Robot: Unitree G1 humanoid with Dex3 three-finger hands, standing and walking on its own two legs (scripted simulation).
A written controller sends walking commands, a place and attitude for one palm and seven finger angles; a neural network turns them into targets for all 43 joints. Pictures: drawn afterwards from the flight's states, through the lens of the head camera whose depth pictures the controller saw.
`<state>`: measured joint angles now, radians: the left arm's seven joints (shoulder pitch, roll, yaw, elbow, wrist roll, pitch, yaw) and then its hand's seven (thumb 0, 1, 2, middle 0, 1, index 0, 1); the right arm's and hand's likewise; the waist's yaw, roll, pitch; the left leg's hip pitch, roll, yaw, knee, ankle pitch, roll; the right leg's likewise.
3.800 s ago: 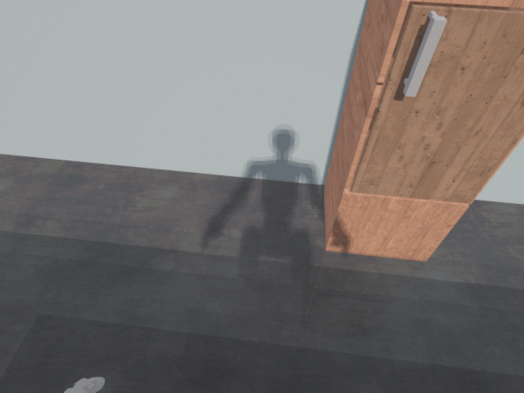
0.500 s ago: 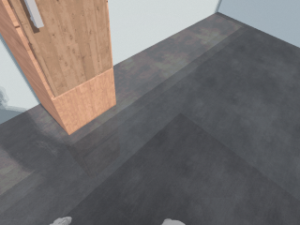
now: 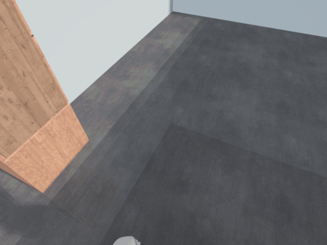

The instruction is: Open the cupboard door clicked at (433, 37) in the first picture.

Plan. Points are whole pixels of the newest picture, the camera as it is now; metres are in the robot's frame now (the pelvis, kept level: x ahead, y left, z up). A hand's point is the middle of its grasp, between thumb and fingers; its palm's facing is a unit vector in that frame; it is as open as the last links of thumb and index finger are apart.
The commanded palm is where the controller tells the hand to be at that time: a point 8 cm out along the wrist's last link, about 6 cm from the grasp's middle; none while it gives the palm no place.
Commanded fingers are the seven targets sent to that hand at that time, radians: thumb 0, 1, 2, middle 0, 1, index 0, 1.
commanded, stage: walk to a spot facing it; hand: left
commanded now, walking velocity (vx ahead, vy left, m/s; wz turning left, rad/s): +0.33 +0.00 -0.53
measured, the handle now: out of the picture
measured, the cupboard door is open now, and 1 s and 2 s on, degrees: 0 0 0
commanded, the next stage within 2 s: turn to face it in 0.88 s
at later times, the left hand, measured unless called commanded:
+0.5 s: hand (101, 196) +0.28 +0.23 -0.17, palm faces -0.22 -0.96 -0.18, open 7.4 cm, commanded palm none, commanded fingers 0.00 0.90 0.90 -0.20 -0.30 -0.20 -0.30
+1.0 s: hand (174, 134) +0.54 +0.00 -0.16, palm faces -0.55 -0.81 -0.21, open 7.3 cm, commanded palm none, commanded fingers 0.00 0.90 0.90 -0.20 -0.30 -0.20 -0.30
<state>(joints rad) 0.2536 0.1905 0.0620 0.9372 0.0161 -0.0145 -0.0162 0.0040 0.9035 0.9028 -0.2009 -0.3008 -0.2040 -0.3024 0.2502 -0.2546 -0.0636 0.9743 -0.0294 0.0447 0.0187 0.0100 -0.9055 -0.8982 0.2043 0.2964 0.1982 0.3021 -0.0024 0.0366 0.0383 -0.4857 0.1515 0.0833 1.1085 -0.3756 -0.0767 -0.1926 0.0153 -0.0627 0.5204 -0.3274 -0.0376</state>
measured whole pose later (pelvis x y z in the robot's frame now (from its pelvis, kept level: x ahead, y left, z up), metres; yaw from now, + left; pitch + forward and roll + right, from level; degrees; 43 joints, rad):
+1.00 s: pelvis +0.35 -0.10 +0.00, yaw -34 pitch +0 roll +0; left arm 0.16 0.19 0.06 0.96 0.01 -0.04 -0.01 0.00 0.91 0.90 -0.20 -0.30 -0.21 -0.30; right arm 0.24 -0.19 -0.04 0.96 -0.02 -0.01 0.00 0.01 -0.91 -0.90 0.20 0.30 0.20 0.30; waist -0.05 0.01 0.08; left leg -0.54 0.18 0.06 1.22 -0.33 -0.08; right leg -0.31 0.06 -0.08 0.53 -0.22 -0.10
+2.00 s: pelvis +0.42 -0.19 +0.01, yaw -5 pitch -1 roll +2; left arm 0.19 0.18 0.04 0.89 0.02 0.01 0.02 0.01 0.90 0.90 -0.20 -0.30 -0.21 -0.30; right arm 0.21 -0.27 -0.10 0.92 -0.02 0.08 0.03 0.01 -0.91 -0.90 0.20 0.30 0.20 0.30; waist -0.04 0.01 0.06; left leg -0.51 0.04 0.03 1.09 -0.38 -0.08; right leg -0.19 -0.11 -0.16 0.51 -0.29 0.00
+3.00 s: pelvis +0.40 -0.19 +0.00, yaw +32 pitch -1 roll +1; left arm 0.22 0.21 0.04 0.89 0.03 0.02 0.01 0.01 0.90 0.90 -0.20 -0.30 -0.21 -0.30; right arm 0.18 -0.26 -0.08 0.94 -0.01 0.09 0.04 0.01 -0.91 -0.90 0.20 0.30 0.20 0.30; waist -0.01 -0.01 0.10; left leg -0.38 0.06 0.06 0.87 -0.43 -0.07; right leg -0.20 -0.16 -0.26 0.55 -0.30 0.02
